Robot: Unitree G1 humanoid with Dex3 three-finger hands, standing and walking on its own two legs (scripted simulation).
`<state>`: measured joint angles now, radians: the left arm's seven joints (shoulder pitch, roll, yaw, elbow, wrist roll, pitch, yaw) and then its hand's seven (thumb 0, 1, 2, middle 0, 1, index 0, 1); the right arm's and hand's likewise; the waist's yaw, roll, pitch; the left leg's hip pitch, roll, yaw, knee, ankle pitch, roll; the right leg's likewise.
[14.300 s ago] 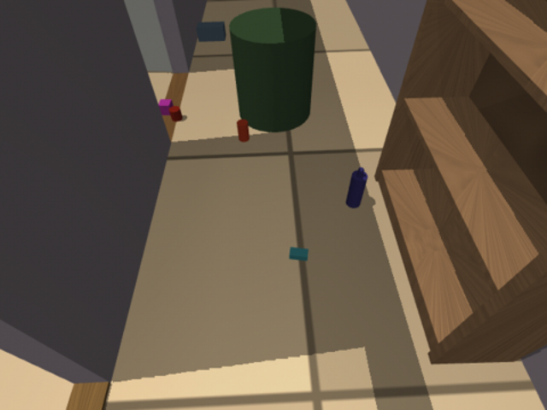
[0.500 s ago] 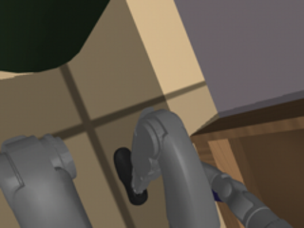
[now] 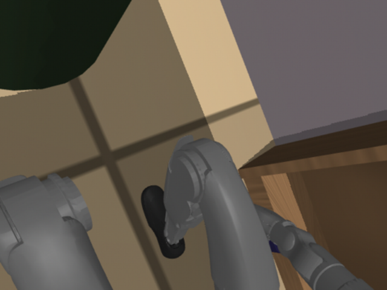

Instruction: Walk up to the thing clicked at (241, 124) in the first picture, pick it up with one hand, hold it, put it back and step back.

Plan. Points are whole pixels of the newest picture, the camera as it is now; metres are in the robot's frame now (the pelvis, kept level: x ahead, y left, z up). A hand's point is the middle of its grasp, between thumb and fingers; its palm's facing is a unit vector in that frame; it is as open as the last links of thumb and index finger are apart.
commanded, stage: settle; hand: left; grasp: from the side
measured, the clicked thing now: out of the picture +0.44 +0.30 -0.22
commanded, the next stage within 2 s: none
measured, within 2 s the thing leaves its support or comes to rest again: leaves its support in 0.32 s
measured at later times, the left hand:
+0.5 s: hand out of the picture +0.43 +0.31 -0.14, palm faces +0.39 -0.92 -0.01, open 8.4 cm
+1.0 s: hand out of the picture +0.40 +0.32 -0.04, palm faces +0.36 -0.93 -0.07, open 8.3 cm
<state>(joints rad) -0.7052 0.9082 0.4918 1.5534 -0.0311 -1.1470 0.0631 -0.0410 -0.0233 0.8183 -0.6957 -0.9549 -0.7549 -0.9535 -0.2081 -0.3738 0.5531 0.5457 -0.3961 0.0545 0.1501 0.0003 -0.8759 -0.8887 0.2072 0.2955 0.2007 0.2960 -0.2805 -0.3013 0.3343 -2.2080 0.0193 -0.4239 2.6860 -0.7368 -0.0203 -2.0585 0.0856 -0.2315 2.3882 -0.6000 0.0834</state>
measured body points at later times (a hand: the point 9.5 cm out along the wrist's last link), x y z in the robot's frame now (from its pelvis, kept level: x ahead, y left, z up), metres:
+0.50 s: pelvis +0.00 +0.00 +0.01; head +0.22 +0.20 +0.34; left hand +0.40 +0.36 -0.14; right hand +0.18 -0.24 -0.03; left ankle +0.08 +0.12 -0.25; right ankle +0.15 -0.13 -0.25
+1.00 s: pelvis +0.02 -0.01 +0.04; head +0.21 +0.13 +0.42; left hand +0.37 +0.37 -0.03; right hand +0.21 -0.24 -0.05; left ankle +0.08 +0.12 -0.25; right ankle +0.15 -0.13 -0.25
